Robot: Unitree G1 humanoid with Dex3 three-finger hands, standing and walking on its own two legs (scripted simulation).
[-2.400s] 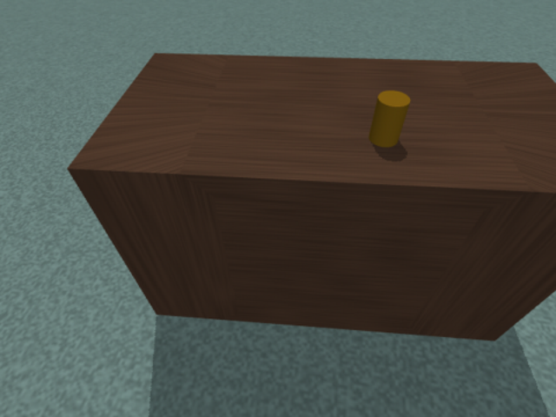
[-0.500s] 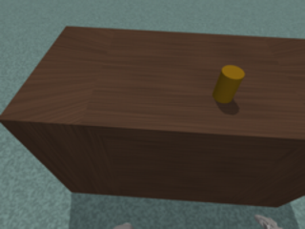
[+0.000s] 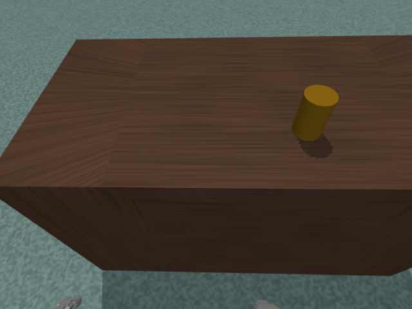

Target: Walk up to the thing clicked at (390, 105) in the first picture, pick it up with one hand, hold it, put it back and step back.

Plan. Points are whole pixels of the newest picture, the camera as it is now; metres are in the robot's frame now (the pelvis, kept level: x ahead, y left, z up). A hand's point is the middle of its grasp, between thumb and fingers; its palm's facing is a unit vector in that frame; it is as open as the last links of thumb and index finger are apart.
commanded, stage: walk up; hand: right
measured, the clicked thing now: (313, 113) +0.53 -0.21 +0.06
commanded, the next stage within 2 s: stand in 1.50 s
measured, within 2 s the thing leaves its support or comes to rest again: neither
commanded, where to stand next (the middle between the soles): +0.05 +0.00 m, yaw +1 degrees
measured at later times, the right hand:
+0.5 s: hand out of the picture +0.12 -0.26 -0.12, palm faces -0.05 +0.94 -0.34, open 7.4 cm
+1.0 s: hand out of the picture +0.08 -0.27 -0.13, palm faces -0.04 +0.94 -0.34, open 7.4 cm
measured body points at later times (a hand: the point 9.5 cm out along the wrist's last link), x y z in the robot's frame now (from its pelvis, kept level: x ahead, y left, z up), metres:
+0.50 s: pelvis +0.01 -0.01 +0.03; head +0.02 -0.01 +0.48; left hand +0.09 +0.30 -0.10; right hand +0.12 -0.31 -0.10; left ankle -0.01 +0.13 -0.71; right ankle +0.06 -0.14 -0.71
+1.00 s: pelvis +0.01 -0.02 +0.03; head +0.02 -0.02 +0.48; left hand +0.09 +0.28 -0.10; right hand +0.08 -0.32 -0.10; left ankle -0.01 +0.13 -0.71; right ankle +0.06 -0.14 -0.71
